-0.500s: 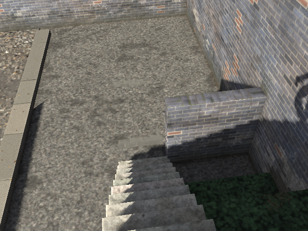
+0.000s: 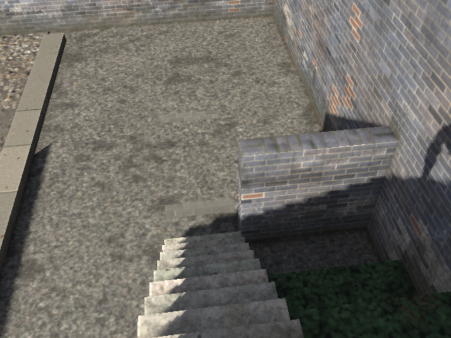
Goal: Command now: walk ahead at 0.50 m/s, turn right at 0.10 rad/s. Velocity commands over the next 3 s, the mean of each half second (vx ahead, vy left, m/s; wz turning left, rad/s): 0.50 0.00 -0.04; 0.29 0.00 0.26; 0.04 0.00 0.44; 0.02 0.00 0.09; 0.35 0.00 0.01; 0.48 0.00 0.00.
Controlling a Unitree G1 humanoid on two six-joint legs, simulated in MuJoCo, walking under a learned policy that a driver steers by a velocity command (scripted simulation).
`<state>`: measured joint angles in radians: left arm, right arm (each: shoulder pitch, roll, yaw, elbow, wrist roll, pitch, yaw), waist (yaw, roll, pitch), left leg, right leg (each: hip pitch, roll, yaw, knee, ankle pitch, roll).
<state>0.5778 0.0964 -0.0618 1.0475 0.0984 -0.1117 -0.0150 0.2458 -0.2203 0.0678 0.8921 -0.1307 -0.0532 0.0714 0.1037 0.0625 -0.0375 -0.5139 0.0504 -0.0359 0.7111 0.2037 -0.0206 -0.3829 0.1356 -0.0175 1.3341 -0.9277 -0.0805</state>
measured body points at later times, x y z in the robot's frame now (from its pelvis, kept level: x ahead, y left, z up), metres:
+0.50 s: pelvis +0.22 +0.03 -0.18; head +0.21 +0.03 +0.27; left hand +0.38 +0.22 -0.31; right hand +0.07 -0.15 -0.32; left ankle +0.07 +0.10 -0.82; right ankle +0.40 -0.10 -0.89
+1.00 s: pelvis +0.45 +0.04 -0.39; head +0.44 +0.04 +0.06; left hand +0.31 +0.19 -0.54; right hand +0.57 -0.19 -0.52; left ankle +0.58 +0.20 -1.09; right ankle +0.35 -0.09 -1.03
